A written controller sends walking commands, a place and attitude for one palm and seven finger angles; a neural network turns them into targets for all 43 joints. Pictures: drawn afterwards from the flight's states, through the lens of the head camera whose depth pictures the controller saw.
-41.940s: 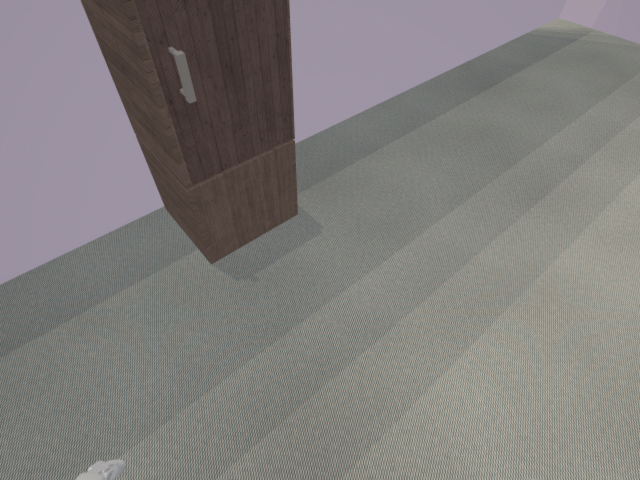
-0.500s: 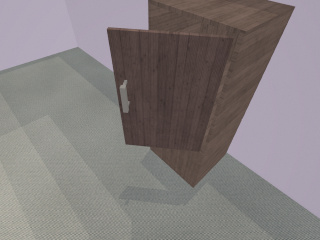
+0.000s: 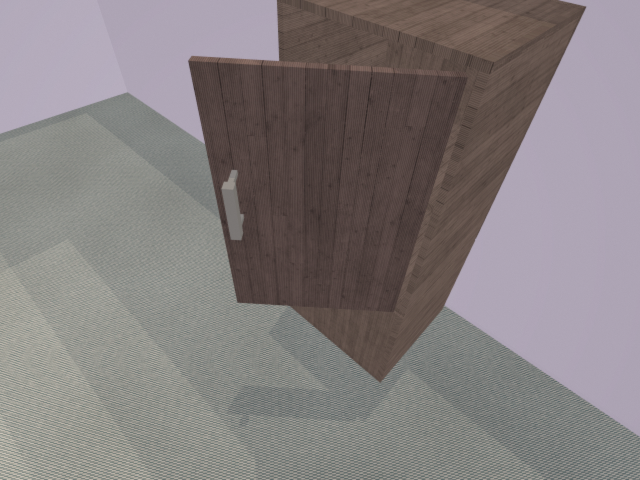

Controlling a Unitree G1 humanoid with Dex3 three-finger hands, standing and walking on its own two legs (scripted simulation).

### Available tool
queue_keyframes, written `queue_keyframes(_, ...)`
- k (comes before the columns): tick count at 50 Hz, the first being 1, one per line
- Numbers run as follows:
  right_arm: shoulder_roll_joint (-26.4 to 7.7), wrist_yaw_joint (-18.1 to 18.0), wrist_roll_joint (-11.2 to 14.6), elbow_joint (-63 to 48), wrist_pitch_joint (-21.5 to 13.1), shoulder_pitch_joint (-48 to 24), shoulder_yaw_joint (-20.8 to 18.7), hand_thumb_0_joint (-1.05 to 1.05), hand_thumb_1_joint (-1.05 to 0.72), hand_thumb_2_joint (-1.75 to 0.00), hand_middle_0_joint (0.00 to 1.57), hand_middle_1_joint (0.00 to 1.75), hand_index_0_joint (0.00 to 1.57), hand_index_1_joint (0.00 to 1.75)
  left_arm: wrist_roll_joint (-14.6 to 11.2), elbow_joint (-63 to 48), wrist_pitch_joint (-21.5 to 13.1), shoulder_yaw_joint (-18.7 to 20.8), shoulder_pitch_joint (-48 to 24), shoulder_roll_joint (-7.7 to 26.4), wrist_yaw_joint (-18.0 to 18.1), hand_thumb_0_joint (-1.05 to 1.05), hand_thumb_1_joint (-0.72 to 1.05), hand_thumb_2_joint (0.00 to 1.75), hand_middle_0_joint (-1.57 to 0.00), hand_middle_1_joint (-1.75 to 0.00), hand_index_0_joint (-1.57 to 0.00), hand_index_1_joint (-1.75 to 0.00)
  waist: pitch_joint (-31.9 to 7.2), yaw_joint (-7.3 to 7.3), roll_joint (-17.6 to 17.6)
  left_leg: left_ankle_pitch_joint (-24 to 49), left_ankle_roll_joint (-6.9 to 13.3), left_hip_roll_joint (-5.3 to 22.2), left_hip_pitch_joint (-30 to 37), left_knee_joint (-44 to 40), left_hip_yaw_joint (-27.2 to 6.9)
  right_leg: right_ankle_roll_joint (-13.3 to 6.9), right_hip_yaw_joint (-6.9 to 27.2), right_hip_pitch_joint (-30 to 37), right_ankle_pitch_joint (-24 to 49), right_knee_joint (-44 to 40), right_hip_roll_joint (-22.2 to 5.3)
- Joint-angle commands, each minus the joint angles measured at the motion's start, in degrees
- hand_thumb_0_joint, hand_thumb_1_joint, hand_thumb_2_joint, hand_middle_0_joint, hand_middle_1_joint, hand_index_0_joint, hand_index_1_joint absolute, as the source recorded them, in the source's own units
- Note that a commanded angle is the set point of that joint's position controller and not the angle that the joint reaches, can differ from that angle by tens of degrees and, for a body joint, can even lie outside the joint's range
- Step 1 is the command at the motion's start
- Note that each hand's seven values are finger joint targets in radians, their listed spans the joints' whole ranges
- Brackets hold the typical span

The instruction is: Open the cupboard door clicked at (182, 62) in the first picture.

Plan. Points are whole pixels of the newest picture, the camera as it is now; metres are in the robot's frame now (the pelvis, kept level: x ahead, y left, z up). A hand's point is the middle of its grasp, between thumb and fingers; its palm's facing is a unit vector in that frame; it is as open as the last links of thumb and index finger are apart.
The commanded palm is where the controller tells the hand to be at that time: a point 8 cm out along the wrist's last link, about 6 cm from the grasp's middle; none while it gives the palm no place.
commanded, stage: come to a stop and stand still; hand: left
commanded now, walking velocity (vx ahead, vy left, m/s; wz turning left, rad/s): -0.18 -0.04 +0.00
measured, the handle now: (235, 205) +0.56 +0.19 +0.01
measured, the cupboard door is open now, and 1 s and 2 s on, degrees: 40 40 40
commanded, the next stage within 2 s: look again from close up in 1.62 s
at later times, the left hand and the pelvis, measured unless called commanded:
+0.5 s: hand out of the picture +0.01 +0.19 -0.17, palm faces +0.01 -0.97 -0.24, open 7.4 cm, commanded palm none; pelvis -0.03 +0.01 +0.00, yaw +1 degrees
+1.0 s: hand out of the picture -0.02 +0.17 -0.16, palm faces +0.00 -0.98 -0.21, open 7.4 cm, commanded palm none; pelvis -0.02 -0.01 +0.01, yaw +1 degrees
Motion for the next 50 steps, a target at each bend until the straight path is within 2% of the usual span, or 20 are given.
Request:
queue_keyframes(1,-6.3,-1.6,0.1,-1.8,-1.1,2.2,-0.8,0.0,-0.9,-0.9,0.2,0.3,0.2,0.3,-0.6,-1.1,-2.0,1.0,5.6,2.6,1.3,0.0,0.9,0.9,-0.2,-0.3,-0.2,-0.3,5.1,0.84,-1.1,26.8,1.3,7.9,-4.3,-2.6,-6.3,-1.9,2.5,3.1,22.3,-5.3,-2.9)
queue_keyframes(3,-4.8,-2.0,0.4,-2.0,-0.9,1.3,-0.6,0.0,-0.9,-0.9,0.2,0.3,0.2,0.3,-1.0,-0.1,-2.0,1.1,7.1,4.8,2.2,0.0,0.9,0.9,-0.2,-0.3,-0.2,-0.3,2.1,0.4,-4.7,25.9,-1.7,5.4,-5.6,-0.1,-3.6,-2.6,5.1,8.3,46.0,-4.0,-6.7)
queue_keyframes(4,-4.6,-2.1,0.5,-1.8,-0.6,0.9,-0.5,0.0,-0.9,-0.9,0.2,0.3,0.2,0.3,-1.2,-0.5,-2.0,1.0,6.1,5.1,2.4,0.0,0.9,0.9,-0.2,-0.3,-0.2,-0.3,1.3,-0.06,-3.6,26.0,-2.5,5.4,-4.6,-0.9,-3.6,-2.5,5.2,8.5,52.4,-3.8,-7.4)
queue_keyframes(5,-4.2,-2.2,0.5,-1.4,-0.2,0.9,-0.6,0.0,-0.9,-0.9,0.2,0.3,0.2,0.3,-1.3,-1.0,-1.9,1.0,4.7,5.5,2.6,0.0,0.9,0.9,-0.2,-0.3,-0.2,-0.3,0.0,-0.46,-2.4,27.1,-2.8,5.6,-3.1,-1.9,-3.7,-2.1,4.7,8.7,53.8,-3.6,-7.5)
queue_keyframes(8,-4.6,-2.4,0.6,-1.5,0.5,0.5,-1.3,0.0,-0.9,-0.9,0.2,0.3,0.2,0.3,-1.3,-3.0,-1.3,1.2,1.1,6.1,3.0,0.0,0.9,0.9,-0.2,-0.3,-0.2,-0.3,-1.0,-0.83,0.5,35.8,-2.3,6.5,0.6,-2.4,-4.2,-1.0,3.8,6.4,50.2,-2.7,-6.3)
queue_keyframes(10,-5.5,-2.3,0.4,-2.3,0.9,-0.2,-1.8,0.0,-0.9,-0.9,0.2,0.3,0.2,0.3,-1.1,-4.2,-0.9,1.7,-0.5,6.6,3.1,0.0,0.9,0.9,-0.2,-0.3,-0.2,-0.3,-1.7,-0.79,1.2,37.2,-2.1,6.8,1.6,-1.5,-4.3,-1.1,3.9,5.0,45.9,-2.5,-6.1)
queue_keyframes(15,-5.9,-1.6,0.1,-3.3,1.4,-2.9,-1.6,0.0,-0.9,-0.9,0.2,0.3,0.2,0.3,-0.9,-5.3,-0.1,1.3,-4.3,6.3,2.8,0.0,0.9,0.9,-0.2,-0.3,-0.2,-0.3,0.1,-0.68,1.5,27.3,-1.4,7.6,0.5,-5.0,-5.9,-1.1,4.5,2.8,29.6,-5.8,-5.0)
queue_keyframes(16,-9.8,-0.9,0.9,-8.7,0.8,-9.5,-1.4,0.0,-0.9,-0.9,0.2,0.3,0.2,0.3,-0.7,-3.5,-0.5,1.3,-1.7,10.7,4.4,0.0,0.9,0.9,-0.2,-0.3,-0.2,-0.3,2.3,0.93,-1.8,27.6,-2.8,8.0,-3.8,5.6,-4.3,-0.1,5.7,1.1,45.1,-7.0,-7.6)
queue_keyframes(17,-7.0,-0.2,0.4,-9.7,1.2,-6.2,-1.1,0.0,-0.9,-0.9,0.2,0.3,0.2,0.3,-0.8,-6.1,-1.4,1.2,-4.0,11.6,3.8,0.0,0.9,0.9,-0.2,-0.3,-0.2,-0.3,-2.5,-1.14,-4.3,3.3,-2.5,4.4,-5.5,1.4,-5.4,-2.7,8.8,3.5,32.1,-6.9,-9.4)
queue_keyframes(18,-6.1,0.4,-0.1,-9.7,1.4,-6.8,-0.6,0.0,-0.9,-0.9,0.2,0.3,0.2,0.3,-0.8,-6.8,-1.9,0.9,-7.2,11.7,3.3,0.0,0.9,0.9,-0.2,-0.3,-0.2,-0.3,-2.8,-1.1,-3.5,0.4,-2.6,3.1,-4.1,-1.2,-4.6,-3.6,8.4,1.9,24.2,-7.4,-9.0)
queue_keyframes(19,-6.8,0.5,-0.3,-9.9,1.1,-5.2,-0.5,0.0,-0.9,-0.9,0.2,0.3,0.2,0.3,-0.8,-7.8,-1.9,0.6,-9.1,11.2,2.8,0.0,0.9,0.9,-0.2,-0.3,-0.2,-0.3,-1.8,-2.06,0.3,3.1,-2.1,3.6,-2.8,-3.9,-5.9,-3.5,7.5,-1.0,14.3,-6.9,-7.3)
queue_keyframes(20,-7.7,0.6,-0.5,-10.0,0.6,-5.5,-0.3,0.0,-0.9,-0.9,0.2,0.3,0.2,0.3,-1.0,-8.2,-1.4,0.2,-9.7,10.7,2.4,0.0,0.9,0.9,-0.2,-0.3,-0.2,-0.3,0.2,-1.53,7.0,7.6,-1.0,5.7,-4.0,-6.7,-8.7,-2.5,5.6,-2.6,7.7,-6.0,-4.8)
queue_keyframes(21,-8.9,0.5,-0.7,-10.7,0.3,-6.6,-0.1,0.0,-0.9,-0.9,0.2,0.3,0.2,0.3,-0.9,-8.3,-0.9,-0.1,-9.4,10.4,2.1,0.0,0.9,0.9,-0.2,-0.3,-0.2,-0.3,2.6,-0.67,10.7,7.4,0.1,7.9,-6.9,-9.9,-11.2,-1.5,3.3,-2.4,2.7,-5.4,-2.3)
queue_keyframes(22,-9.8,0.4,-0.7,-11.5,0.3,-7.6,-0.1,0.0,-0.9,-0.9,0.2,0.3,0.2,0.3,-0.7,-8.1,-0.5,-0.3,-8.8,9.8,1.9,0.0,0.9,0.9,-0.2,-0.3,-0.2,-0.3,4.1,-0.05,10.4,4.5,0.8,8.9,-9.1,-12.2,-12.5,-1.1,1.8,-1.7,1.1,-4.8,-1.1)
queue_keyframes(25,-11.7,0.6,-0.8,-12.7,0.4,-8.4,0.0,0.0,-0.9,-0.9,0.2,0.3,0.2,0.3,-0.5,-7.7,-0.1,-0.7,-8.8,9.7,1.3,0.0,0.9,0.9,-0.2,-0.3,-0.2,-0.3,6.2,0.45,3.6,-7.0,0.9,8.2,-12.9,-15.4,-13.2,-0.9,1.8,-0.4,0.4,-5.8,-1.1)
queue_keyframes(30,-12.6,1.0,-0.8,-12.2,0.6,-8.4,-0.1,0.0,-0.9,-0.9,0.2,0.3,0.2,0.3,-0.4,-7.7,-0.3,-0.8,-8.5,10.5,1.0,0.0,0.9,0.9,-0.2,-0.3,-0.2,-0.3,5.9,0.31,1.4,-10.3,0.7,7.1,-12.2,-16.5,-12.4,-0.8,2.8,-1.4,-1.1,-7.6,-1.7)
queue_keyframes(32,-12.7,1.0,-0.8,-11.7,0.6,-7.9,0.1,0.0,-0.9,-0.9,0.2,0.3,0.2,0.3,-0.5,-7.6,-0.6,-0.8,-8.5,10.7,0.9,0.0,0.9,0.9,-0.2,-0.3,-0.2,-0.3,5.6,-0.06,-0.3,-8.9,0.6,6.7,-10.9,-15.9,-11.9,-0.8,3.9,-2.4,-2.0,-8.8,-2.1)
queue_keyframes(36,-12.7,0.9,-0.6,-10.3,0.4,-7.6,0.4,0.0,-0.9,-0.9,0.2,0.3,0.2,0.3,-0.6,-6.8,-1.0,-0.8,-8.4,11.1,0.9,0.0,0.9,0.9,-0.2,-0.3,-0.2,-0.3,4.8,-0.13,0.2,-6.5,0.5,6.4,-9.3,-15.3,-11.3,-1.0,4.7,-2.7,-1.6,-9.9,-2.8)
queue_keyframes(42,-11.8,0.6,-0.3,-7.5,-0.3,-6.2,0.8,0.0,-0.9,-0.9,0.2,0.3,0.2,0.3,-1.0,-4.9,-1.8,-0.9,-8.8,11.7,0.9,0.0,0.9,0.9,-0.2,-0.3,-0.2,-0.3,1.6,-0.64,-1.0,4.2,0.1,5.8,-4.2,-11.7,-8.7,-1.2,5.9,-1.4,4.0,-11.0,-4.2)
queue_keyframes(50,-10.7,0.1,-0.2,-4.1,-0.7,-6.0,1.1,0.0,-0.9,-0.9,0.2,0.3,0.2,0.3,-1.1,-2.5,-1.9,-0.7,-8.8,11.3,1.1,0.0,0.9,0.9,-0.2,-0.3,-0.2,-0.3,0.6,-0.22,1.4,12.2,-0.4,6.3,-2.2,-10.7,-7.9,-1.4,4.8,1.8,13.0,-9.3,-4.4)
